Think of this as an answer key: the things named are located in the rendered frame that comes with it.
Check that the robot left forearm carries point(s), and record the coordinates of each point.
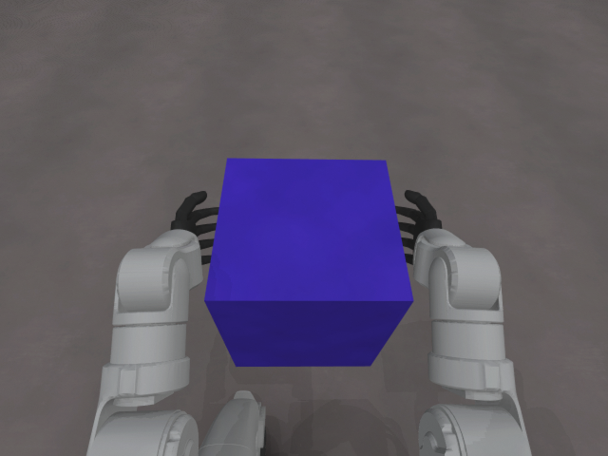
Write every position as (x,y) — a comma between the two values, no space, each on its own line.
(148,361)

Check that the left robot upper arm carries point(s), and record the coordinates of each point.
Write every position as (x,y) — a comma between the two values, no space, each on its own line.
(147,433)

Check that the robot right forearm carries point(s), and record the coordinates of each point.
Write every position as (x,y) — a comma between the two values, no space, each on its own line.
(465,295)

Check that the right robot hand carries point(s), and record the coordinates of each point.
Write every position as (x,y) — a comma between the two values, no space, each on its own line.
(426,219)

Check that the left robot thigh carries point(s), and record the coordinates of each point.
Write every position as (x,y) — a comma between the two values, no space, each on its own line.
(238,430)

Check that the right robot upper arm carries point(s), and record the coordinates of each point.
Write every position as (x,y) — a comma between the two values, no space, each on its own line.
(470,430)

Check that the carton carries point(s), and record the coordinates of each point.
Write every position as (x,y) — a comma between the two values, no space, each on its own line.
(308,267)

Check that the left robot hand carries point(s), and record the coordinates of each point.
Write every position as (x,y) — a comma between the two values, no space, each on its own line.
(186,220)

